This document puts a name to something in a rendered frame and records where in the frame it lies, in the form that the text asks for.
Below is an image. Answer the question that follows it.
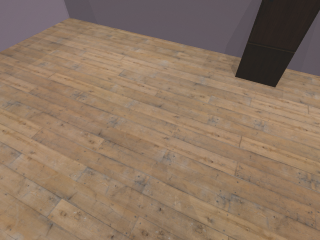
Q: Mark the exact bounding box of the cupboard door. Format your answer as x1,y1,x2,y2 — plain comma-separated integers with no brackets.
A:
250,0,320,51

